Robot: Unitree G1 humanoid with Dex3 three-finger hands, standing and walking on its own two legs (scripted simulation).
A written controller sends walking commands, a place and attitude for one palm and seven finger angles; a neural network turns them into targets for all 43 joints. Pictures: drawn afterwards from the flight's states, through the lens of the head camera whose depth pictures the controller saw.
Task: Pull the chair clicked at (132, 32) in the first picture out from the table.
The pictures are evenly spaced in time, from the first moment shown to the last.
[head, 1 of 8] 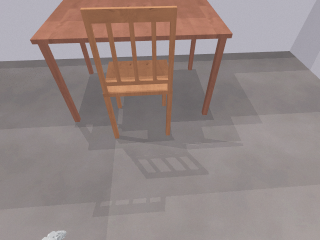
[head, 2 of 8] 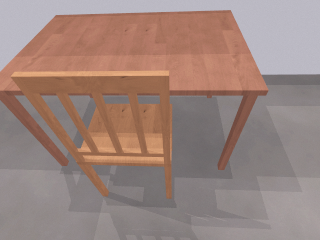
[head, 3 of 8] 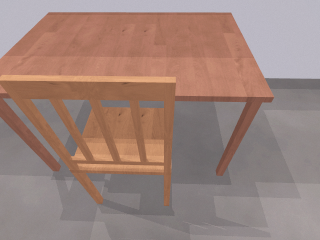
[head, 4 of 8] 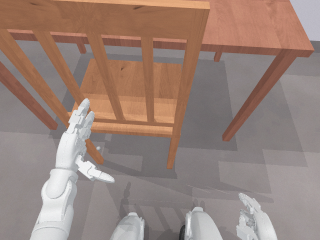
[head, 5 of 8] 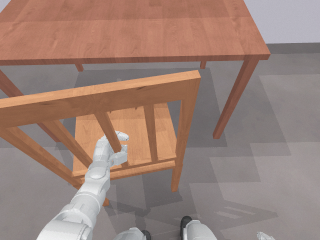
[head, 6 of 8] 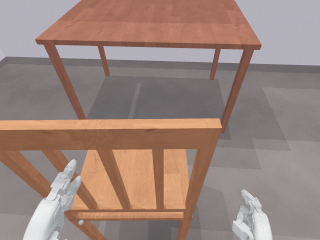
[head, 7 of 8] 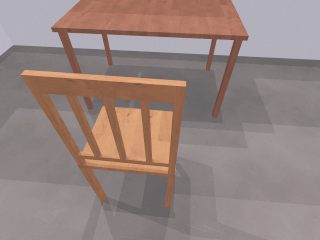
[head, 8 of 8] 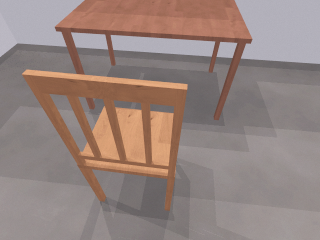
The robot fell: no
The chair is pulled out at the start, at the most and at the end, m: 0.00 0.59 0.58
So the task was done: yes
